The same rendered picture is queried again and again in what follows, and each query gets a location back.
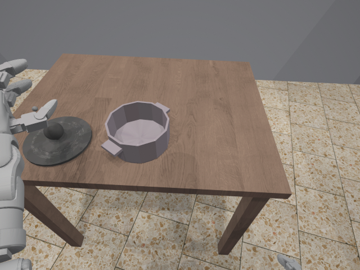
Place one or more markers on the lid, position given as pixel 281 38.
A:
pixel 41 151

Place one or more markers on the table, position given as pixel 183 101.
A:
pixel 220 141

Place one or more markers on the robot left upper arm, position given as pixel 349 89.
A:
pixel 17 264

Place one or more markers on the knob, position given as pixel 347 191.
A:
pixel 54 131

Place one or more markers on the left robot forearm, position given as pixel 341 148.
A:
pixel 12 234

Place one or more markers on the robot left hand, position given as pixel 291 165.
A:
pixel 29 122

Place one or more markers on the pot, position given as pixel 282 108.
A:
pixel 138 131

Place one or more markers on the robot right hand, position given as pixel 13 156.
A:
pixel 287 263

